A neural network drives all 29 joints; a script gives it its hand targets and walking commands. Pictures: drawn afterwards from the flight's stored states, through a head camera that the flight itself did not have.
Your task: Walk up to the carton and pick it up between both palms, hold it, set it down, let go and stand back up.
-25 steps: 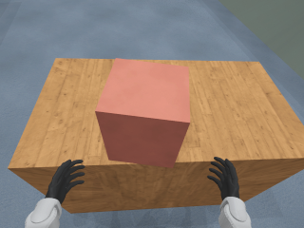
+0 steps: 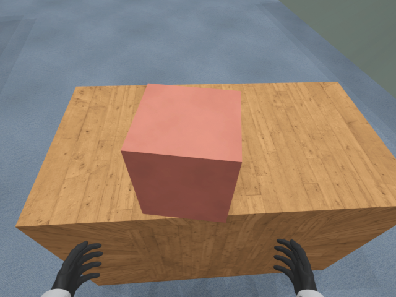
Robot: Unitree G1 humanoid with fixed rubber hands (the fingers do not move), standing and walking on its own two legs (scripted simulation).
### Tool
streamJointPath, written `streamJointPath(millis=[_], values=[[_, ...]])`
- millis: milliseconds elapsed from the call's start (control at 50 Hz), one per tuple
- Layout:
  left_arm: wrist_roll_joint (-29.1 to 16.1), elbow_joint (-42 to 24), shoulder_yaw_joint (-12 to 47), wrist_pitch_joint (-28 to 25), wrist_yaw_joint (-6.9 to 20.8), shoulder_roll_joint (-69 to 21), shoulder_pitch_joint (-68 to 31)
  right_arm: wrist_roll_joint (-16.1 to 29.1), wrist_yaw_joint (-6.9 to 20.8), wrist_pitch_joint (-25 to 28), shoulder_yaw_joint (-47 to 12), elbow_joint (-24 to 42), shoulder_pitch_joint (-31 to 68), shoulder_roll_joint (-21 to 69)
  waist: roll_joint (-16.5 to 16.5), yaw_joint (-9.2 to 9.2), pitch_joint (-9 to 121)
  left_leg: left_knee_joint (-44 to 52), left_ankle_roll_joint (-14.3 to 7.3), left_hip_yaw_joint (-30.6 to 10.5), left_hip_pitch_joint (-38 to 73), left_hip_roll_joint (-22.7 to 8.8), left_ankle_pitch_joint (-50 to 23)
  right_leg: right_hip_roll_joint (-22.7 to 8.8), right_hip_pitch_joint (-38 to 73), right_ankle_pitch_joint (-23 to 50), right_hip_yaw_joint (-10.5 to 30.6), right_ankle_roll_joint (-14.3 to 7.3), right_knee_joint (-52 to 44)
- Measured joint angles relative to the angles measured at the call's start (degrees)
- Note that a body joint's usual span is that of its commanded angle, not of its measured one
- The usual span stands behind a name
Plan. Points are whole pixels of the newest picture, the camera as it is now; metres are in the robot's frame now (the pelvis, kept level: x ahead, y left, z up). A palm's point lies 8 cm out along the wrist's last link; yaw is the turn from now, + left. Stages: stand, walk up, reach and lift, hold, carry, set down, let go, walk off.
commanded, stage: set down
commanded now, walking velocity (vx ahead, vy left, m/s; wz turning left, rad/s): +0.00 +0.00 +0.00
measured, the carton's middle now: (188, 156) +0.43 +0.00 +0.03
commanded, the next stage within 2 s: let go in 0.60 s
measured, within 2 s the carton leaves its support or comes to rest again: neither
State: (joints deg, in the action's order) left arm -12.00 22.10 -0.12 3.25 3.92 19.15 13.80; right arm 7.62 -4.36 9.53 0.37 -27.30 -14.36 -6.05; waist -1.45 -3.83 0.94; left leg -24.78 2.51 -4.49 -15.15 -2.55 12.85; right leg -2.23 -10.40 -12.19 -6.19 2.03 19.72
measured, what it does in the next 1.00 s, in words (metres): stands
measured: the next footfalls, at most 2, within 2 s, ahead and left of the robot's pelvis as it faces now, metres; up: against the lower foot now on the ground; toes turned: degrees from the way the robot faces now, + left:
none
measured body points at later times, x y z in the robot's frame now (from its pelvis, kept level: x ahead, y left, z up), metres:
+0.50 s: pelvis +0.00 +0.00 +0.00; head +0.02 +0.00 +0.45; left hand +0.18 +0.23 -0.08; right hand +0.15 -0.23 -0.09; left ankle +0.00 +0.15 -0.74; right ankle -0.03 -0.13 -0.74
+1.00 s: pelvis +0.00 +0.00 +0.00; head +0.02 +0.00 +0.45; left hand +0.18 +0.23 -0.08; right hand +0.15 -0.23 -0.10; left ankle +0.00 +0.15 -0.74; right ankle -0.03 -0.13 -0.74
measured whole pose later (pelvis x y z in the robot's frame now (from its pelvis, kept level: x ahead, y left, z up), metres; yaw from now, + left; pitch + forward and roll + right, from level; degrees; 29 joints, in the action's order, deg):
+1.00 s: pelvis +0.00 +0.00 +0.00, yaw +0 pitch +3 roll -1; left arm -6.9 27.4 -0.1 7.0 0.2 15.0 12.5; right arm 2.5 1.1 14.3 0.4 -42.6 -10.5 -9.1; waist -1.5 -3.8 0.8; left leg -23.9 2.5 -4.4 -14.7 -2.6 12.4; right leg -2.2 -10.4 -12.2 -6.2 1.8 19.7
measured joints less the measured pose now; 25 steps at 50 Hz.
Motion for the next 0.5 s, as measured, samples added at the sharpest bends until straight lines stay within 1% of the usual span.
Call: streamJointPath(millis=[80, 200, 260, 340, 500], values=[[0.6, 1.1, 0.0, 1.6, -0.3, -0.2, -0.5, -0.9, 1.1, -0.5, 0.0, -1.4, 0.0, -0.4, 0.0, 0.01, 0.0, 0.0, 0.0, 0.0, 0.0, 0.0, 0.0, 0.0, 0.0, 0.0, 0.0, 0.0, 0.0], [1.4, 1.3, 0.1, 2.9, -1.6, -1.0, -0.6, -2.3, 2.7, -0.5, 0.0, -2.2, 0.0, -1.5, 0.0, 0.0, -0.1, 0.0, 0.0, 0.0, 0.0, 0.0, 0.1, 0.0, 0.0, -0.1, 0.0, -0.1, 0.0], [2.0, 1.4, 0.1, 2.9, -1.6, -1.5, -0.4, -2.6, 3.0, 0.4, 0.0, -2.6, 0.0, -1.8, 0.0, 0.01, -0.1, 0.1, 0.0, 0.0, 0.0, 0.0, 0.1, 0.0, 0.0, -0.1, 0.0, -0.1, 0.0], [3.5, 2.5, 0.1, 3.2, -2.0, -2.4, -0.4, -3.0, 4.0, 1.4, 0.0, -6.9, 1.3, -2.4, 0.0, 0.01, -0.1, 0.2, 0.0, 0.0, 0.1, 0.0, 0.0, 0.0, 0.0, -0.1, 0.0, -0.2, 0.0], [4.2, 4.0, 0.1, 3.6, -2.5, -3.9, 0.2, -3.8, 4.6, 3.0, 0.0, -11.2, 1.5, -2.5, 0.0, 0.01, -0.1, 0.5, 0.0, 0.0, 0.2, 0.0, -0.2, 0.0, 0.0, -0.1, 0.0, -0.2, 0.0]])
